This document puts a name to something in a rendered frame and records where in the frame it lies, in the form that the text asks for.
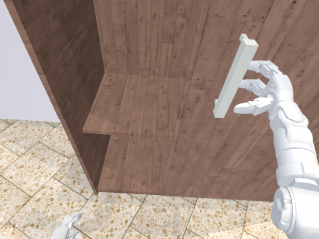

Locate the handle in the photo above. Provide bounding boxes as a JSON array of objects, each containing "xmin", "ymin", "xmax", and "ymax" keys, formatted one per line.
[{"xmin": 213, "ymin": 33, "xmax": 259, "ymax": 118}]

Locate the robot right upper arm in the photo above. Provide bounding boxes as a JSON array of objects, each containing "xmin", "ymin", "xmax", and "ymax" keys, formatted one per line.
[{"xmin": 271, "ymin": 186, "xmax": 319, "ymax": 239}]

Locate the robot right hand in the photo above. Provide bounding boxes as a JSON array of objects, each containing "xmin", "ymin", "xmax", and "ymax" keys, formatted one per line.
[{"xmin": 233, "ymin": 60, "xmax": 294, "ymax": 116}]

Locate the wardrobe door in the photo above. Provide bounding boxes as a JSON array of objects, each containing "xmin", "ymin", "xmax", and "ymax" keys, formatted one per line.
[{"xmin": 160, "ymin": 0, "xmax": 319, "ymax": 202}]

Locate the robot right forearm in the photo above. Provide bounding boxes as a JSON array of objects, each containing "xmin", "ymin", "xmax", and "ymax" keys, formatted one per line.
[{"xmin": 268, "ymin": 101, "xmax": 319, "ymax": 192}]

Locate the robot left hand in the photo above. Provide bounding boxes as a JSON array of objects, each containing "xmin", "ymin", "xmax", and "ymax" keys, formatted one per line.
[{"xmin": 50, "ymin": 211, "xmax": 83, "ymax": 239}]

